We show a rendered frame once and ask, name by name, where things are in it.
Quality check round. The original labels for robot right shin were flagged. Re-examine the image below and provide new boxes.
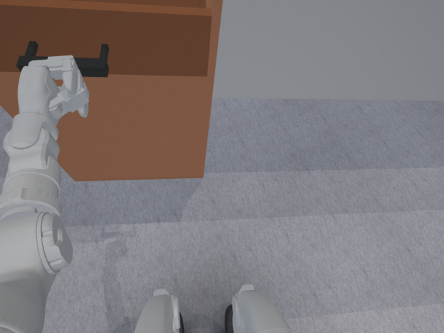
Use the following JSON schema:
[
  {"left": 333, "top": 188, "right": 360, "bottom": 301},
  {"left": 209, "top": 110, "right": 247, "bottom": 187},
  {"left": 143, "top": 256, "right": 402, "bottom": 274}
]
[{"left": 232, "top": 284, "right": 254, "bottom": 333}]

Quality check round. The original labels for handle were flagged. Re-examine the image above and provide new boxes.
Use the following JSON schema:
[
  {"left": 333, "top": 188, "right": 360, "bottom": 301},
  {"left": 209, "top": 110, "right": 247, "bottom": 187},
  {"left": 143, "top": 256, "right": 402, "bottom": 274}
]
[{"left": 16, "top": 41, "right": 109, "bottom": 77}]

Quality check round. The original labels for left robot upper arm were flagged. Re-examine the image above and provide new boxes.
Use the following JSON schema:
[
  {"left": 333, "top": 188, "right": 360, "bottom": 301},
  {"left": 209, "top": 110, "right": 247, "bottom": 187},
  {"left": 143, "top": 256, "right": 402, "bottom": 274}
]
[{"left": 0, "top": 212, "right": 73, "bottom": 333}]

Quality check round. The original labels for left robot forearm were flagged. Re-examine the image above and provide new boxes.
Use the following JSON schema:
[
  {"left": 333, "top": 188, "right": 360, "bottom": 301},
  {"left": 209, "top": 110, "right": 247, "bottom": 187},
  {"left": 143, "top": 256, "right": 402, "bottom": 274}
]
[{"left": 0, "top": 112, "right": 62, "bottom": 221}]

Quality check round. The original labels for drawer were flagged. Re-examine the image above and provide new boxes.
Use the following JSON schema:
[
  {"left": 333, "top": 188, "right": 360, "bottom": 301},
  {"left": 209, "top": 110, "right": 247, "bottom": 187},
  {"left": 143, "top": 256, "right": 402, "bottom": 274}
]
[{"left": 0, "top": 0, "right": 212, "bottom": 77}]

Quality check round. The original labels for robot left thigh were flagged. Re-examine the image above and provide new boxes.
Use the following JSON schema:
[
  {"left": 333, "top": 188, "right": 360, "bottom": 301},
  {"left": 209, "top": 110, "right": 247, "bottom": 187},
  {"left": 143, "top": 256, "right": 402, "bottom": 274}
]
[{"left": 134, "top": 294, "right": 180, "bottom": 333}]

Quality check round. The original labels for robot left hand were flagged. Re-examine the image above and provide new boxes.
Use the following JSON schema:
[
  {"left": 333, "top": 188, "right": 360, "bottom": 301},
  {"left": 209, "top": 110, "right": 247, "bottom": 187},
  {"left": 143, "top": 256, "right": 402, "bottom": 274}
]
[{"left": 17, "top": 55, "right": 89, "bottom": 126}]

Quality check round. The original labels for cabinet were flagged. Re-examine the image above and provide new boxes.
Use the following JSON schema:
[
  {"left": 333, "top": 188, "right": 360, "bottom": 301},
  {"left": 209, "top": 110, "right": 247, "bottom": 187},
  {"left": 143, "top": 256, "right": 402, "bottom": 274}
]
[{"left": 0, "top": 0, "right": 223, "bottom": 181}]

